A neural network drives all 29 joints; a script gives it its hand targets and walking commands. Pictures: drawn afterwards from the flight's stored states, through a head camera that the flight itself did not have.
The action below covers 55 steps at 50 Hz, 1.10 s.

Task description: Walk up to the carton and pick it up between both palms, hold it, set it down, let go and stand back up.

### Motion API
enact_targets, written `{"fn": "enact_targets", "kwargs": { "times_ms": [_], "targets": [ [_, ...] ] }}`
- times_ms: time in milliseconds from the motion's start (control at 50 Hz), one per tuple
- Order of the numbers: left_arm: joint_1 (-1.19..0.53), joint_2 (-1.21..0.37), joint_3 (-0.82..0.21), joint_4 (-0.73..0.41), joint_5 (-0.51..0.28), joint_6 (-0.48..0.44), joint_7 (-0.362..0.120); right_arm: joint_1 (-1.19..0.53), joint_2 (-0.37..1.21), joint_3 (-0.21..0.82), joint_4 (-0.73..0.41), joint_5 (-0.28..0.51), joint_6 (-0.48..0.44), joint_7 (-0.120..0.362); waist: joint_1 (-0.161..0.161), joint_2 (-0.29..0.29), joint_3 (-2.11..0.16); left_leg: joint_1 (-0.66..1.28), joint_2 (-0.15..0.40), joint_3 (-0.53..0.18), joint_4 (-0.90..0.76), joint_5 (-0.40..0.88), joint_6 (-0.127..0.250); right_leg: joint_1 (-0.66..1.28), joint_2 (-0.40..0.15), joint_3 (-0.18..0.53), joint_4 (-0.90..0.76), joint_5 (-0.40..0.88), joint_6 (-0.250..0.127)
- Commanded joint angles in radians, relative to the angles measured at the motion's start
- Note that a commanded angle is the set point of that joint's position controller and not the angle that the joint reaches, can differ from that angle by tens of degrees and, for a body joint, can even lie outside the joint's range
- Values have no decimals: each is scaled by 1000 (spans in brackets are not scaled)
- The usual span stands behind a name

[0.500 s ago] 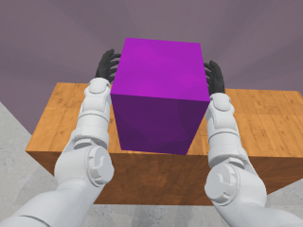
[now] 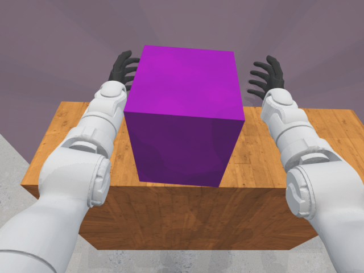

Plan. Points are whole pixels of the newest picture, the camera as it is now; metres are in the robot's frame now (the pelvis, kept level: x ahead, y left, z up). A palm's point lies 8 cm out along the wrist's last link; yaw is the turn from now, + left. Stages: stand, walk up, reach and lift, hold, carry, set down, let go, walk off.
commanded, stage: set down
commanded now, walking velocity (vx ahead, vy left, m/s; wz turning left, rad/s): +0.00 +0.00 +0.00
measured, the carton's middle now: (183, 120) +0.43 +0.01 +0.09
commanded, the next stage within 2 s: none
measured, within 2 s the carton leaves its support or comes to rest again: neither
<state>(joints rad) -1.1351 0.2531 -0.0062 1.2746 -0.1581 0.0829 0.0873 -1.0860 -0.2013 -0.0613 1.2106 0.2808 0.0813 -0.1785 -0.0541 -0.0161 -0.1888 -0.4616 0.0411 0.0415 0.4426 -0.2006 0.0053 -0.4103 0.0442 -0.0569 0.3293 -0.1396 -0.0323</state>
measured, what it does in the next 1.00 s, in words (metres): stands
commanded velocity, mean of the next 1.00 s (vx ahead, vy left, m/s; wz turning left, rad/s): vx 0.00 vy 0.00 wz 0.00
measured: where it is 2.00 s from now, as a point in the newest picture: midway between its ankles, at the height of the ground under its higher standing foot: outside the picture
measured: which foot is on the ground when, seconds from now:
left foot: down 0.00-1.00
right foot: down 0.00-1.00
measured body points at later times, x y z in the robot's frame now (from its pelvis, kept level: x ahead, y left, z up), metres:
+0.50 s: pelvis -0.01 -0.01 +0.00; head +0.01 +0.02 +0.45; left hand +0.48 +0.17 +0.25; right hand +0.46 -0.18 +0.24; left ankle +0.00 +0.11 -0.74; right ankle +0.00 -0.10 -0.74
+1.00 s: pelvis -0.01 -0.01 +0.01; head -0.01 +0.02 +0.46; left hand +0.45 +0.18 +0.21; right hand +0.43 -0.17 +0.20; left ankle +0.00 +0.11 -0.74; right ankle +0.00 -0.10 -0.74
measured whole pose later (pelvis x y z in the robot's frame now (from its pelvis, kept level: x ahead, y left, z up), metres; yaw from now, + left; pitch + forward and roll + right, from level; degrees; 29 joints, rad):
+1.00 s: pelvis -0.01 -0.01 +0.01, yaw +1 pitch +2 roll -1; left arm -1.02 0.36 0.07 0.89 -0.15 0.40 0.01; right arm -0.99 -0.21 0.05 0.88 0.43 0.32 -0.25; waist -0.08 -0.03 -0.06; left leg -0.24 0.03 0.03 0.36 -0.17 0.00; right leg -0.20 0.05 -0.05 0.27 -0.12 -0.04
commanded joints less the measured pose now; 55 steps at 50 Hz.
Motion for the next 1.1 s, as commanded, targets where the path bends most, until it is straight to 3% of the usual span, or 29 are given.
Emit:
{"fn": "enact_targets", "kwargs": {
  "times_ms": [0,20,80,140,200,220,320,400,420,440,560,680,820,960,1080],
  "targets": [
    [-556,140,-20,-172,-42,-23,-1,-483,-133,8,-162,22,5,-2,-6,95,-534,294,-26,-29,14,363,-63,190,-11,24,42,403,42],
    [-559,158,-7,-155,-44,-24,-2,-494,-132,13,-168,23,13,-2,7,84,-521,261,-30,-24,4,326,-52,202,-18,31,44,383,46],
    [-576,188,-38,-68,-85,-30,-17,-524,-107,20,-144,20,52,-10,-22,29,-475,164,-36,-32,-36,182,-16,236,-40,49,46,327,59],
    [-610,210,-74,-48,-119,-23,-26,-547,-114,7,-139,21,79,-23,-40,43,-474,141,-40,-35,-54,127,-10,235,-47,50,41,289,53],
    [-655,224,-77,-67,-131,1,-25,-587,-140,-15,-169,15,96,-31,-45,75,-535,197,-37,-37,-45,168,-24,207,-38,34,31,290,44],
    [-655,218,-87,-22,-137,16,-26,-599,-138,-5,-144,16,112,-32,-52,54,-493,206,-34,-41,-52,152,-18,194,-35,33,21,264,41],
    [-695,239,-85,-27,-144,59,-28,-646,-150,-6,-183,20,141,-44,-55,58,-511,216,-37,-39,-62,174,-17,239,-35,33,20,304,41],
    [-736,258,-68,-79,-133,81,-24,-660,-163,3,-187,46,161,-43,-49,105,-539,244,-38,-39,-60,209,-29,243,-32,30,17,327,37],
    [-730,245,-79,-58,-134,92,-24,-659,-164,6,-162,48,170,-41,-60,100,-516,261,-32,-45,-60,217,-31,229,-25,22,16,323,35],
    [-736,299,-30,-53,-130,118,-29,-693,-156,32,-202,71,176,-39,-22,54,-529,265,-36,-42,-58,242,-32,275,-21,24,24,340,42],
    [-776,284,-52,-93,-132,182,-41,-706,-200,46,-154,113,209,-35,-47,117,-486,352,-28,-43,-49,284,-56,237,-8,17,3,352,38],
    [-677,276,-42,-115,-102,220,-71,-644,-200,95,-130,161,225,-37,-57,103,-396,380,-32,-46,-59,327,-45,290,-7,24,-20,393,48],
    [-451,252,33,-285,-18,239,-97,-459,-160,141,-249,202,208,-54,-35,68,-310,415,-45,-30,-74,374,-29,381,1,26,-38,400,58],
    [-377,252,117,-630,11,301,-76,-374,-150,53,-558,130,205,-71,-24,78,-373,442,-58,-3,-53,345,-37,398,9,18,-17,380,63],
    [-270,237,144,-773,14,374,-64,-272,-129,22,-668,97,241,-85,-20,81,-356,422,-56,5,-55,284,-39,408,9,17,-5,325,68]
  ]
}}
